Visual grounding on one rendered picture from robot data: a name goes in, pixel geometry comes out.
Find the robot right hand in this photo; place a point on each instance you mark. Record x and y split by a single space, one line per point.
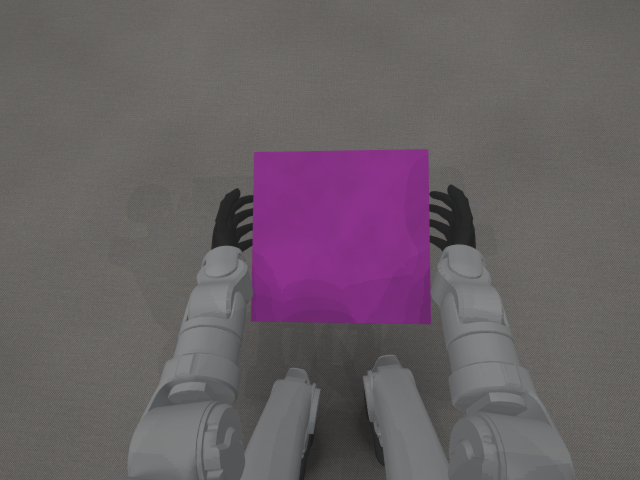
461 229

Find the left robot forearm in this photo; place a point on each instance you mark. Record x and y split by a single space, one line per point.
204 365

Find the carton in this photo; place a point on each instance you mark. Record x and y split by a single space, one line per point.
341 237

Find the right robot upper arm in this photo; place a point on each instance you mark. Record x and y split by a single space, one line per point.
488 446

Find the robot left hand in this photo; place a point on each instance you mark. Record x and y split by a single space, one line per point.
225 232

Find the right robot forearm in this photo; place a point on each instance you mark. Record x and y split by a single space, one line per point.
486 373

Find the robot right thigh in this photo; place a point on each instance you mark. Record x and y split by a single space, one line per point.
411 448

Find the robot thigh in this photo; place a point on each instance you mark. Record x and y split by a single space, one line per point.
411 448
274 451

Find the robot left thigh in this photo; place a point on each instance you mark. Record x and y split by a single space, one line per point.
274 451

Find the left robot upper arm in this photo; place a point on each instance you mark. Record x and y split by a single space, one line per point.
194 441

